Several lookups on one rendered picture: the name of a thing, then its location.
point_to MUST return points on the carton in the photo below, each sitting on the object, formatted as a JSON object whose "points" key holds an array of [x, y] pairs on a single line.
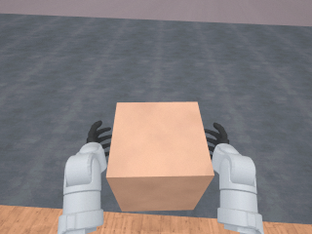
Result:
{"points": [[159, 159]]}

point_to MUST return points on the left robot hand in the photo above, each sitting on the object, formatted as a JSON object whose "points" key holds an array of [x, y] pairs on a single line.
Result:
{"points": [[94, 133]]}

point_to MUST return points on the right robot hand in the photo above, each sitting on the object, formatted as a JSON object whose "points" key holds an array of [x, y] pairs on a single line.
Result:
{"points": [[221, 137]]}

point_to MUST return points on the robot right forearm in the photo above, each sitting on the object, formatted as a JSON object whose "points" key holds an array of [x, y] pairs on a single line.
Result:
{"points": [[237, 196]]}

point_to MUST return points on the robot left forearm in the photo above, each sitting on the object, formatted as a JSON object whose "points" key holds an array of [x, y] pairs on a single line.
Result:
{"points": [[81, 209]]}

